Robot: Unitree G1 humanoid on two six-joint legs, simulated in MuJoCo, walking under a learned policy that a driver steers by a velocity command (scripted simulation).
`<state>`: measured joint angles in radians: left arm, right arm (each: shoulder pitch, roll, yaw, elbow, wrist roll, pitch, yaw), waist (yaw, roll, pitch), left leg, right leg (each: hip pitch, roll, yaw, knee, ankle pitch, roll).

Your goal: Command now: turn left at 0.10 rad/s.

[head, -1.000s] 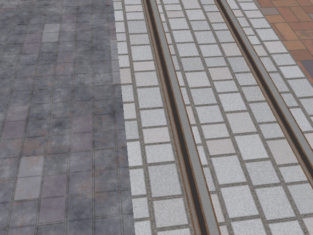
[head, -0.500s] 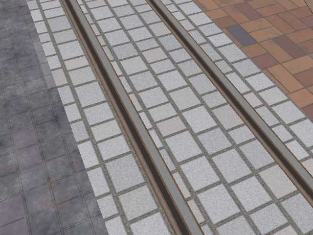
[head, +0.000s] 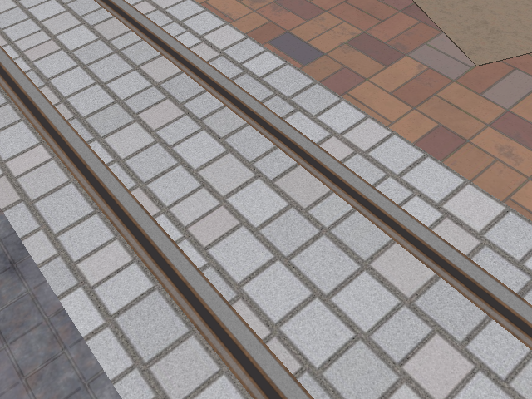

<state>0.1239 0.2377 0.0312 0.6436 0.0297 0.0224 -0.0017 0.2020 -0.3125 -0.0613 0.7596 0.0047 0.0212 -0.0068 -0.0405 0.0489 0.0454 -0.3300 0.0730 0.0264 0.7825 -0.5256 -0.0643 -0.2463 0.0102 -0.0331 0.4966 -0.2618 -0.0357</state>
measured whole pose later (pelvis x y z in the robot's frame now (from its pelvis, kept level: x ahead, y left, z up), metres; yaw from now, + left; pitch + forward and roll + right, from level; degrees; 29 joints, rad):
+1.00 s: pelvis +0.32 +0.15 -0.02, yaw +27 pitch +2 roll -2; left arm 0.09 0.29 0.06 0.72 -0.01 -0.11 -0.05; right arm 0.37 -0.30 -0.05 0.77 0.02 -0.04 -0.02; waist -0.03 0.02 0.05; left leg -0.20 -0.05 -0.14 1.12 -0.47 0.03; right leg -0.44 0.08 -0.02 0.54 -0.14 -0.07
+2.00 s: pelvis +0.82 +0.28 -0.01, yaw -6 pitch +1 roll +0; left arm 0.17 0.30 0.06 0.63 -0.01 -0.04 -0.04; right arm 0.27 -0.31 -0.05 0.76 0.02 -0.10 0.00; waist -0.02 0.01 0.07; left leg -0.38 0.06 -0.01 1.21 -0.40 -0.01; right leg -0.40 0.08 -0.02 0.56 -0.18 -0.09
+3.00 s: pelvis +1.40 +0.31 -0.01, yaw +24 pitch +2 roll -1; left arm 0.15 0.27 0.04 0.68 0.01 -0.10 -0.01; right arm 0.35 -0.31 -0.06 0.70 0.03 -0.02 -0.01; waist -0.02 0.04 0.00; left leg -0.37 -0.05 -0.12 1.14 -0.44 0.02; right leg -0.38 0.02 0.00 0.53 -0.18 -0.02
